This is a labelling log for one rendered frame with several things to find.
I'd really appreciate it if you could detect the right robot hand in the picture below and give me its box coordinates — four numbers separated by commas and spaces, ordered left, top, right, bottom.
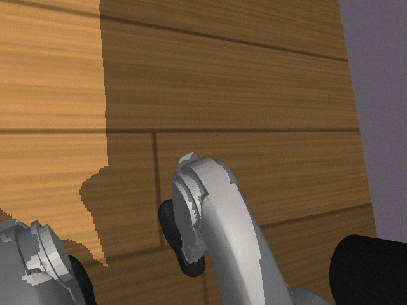
286, 284, 333, 305

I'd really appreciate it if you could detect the right robot foot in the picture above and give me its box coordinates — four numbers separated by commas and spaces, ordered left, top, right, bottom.
158, 199, 205, 277

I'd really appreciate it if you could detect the left robot foot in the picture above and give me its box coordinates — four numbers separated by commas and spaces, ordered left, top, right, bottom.
68, 255, 97, 305

